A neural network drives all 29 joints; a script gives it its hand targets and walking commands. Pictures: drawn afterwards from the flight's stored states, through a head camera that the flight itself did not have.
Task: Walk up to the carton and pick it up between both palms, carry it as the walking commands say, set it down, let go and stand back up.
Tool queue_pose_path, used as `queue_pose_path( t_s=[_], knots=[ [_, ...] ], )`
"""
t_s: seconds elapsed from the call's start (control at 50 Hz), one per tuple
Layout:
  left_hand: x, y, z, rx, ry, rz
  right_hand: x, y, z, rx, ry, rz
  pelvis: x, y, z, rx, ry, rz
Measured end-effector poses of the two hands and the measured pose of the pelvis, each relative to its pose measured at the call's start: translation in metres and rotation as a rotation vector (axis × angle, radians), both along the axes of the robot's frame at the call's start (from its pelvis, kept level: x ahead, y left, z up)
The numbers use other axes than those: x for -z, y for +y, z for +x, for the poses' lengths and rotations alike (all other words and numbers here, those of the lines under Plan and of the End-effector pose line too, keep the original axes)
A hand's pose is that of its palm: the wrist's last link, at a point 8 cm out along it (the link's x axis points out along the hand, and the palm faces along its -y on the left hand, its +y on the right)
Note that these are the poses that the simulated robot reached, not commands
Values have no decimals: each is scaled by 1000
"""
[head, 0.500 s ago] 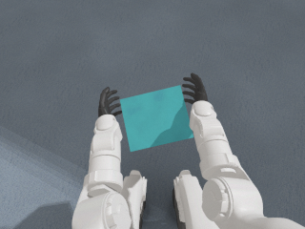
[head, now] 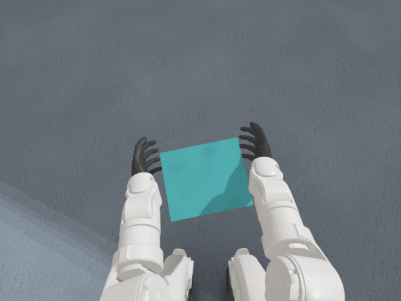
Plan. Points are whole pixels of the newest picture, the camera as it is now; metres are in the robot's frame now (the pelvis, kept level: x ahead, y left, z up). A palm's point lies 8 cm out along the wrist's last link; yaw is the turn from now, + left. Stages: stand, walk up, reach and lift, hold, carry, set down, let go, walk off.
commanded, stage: reach and lift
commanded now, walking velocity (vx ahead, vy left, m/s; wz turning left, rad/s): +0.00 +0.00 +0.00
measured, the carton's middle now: (206, 181) +0.38 +0.02 -0.12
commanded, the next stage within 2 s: none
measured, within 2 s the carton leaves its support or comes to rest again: neither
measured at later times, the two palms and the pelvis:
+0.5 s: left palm (130, 167) +0.35 +0.16 +0.04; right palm (270, 153) +0.38 -0.09 +0.04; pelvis +0.01 +0.00 +0.06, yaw +0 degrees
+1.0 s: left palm (114, 151) +0.35 +0.16 +0.11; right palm (281, 136) +0.37 -0.10 +0.11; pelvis +0.04 +0.00 +0.09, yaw +1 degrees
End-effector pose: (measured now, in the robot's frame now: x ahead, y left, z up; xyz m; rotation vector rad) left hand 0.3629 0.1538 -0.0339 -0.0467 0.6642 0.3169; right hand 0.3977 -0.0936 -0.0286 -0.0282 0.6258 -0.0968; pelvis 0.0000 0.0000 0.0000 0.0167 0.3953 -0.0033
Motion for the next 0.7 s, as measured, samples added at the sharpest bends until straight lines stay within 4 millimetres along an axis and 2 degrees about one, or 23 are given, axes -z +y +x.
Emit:
queue_pose_path(
  t_s=[0.22,0.7],
  knots=[
    [-32,-1,-9,12,-4,5,-31,-1,-10,0,1,2,-27,-1,4,2,-70,1],
    [-106,4,-13,42,-7,35,-99,0,-22,-24,6,2,-73,-3,22,-5,-252,0]
  ],
)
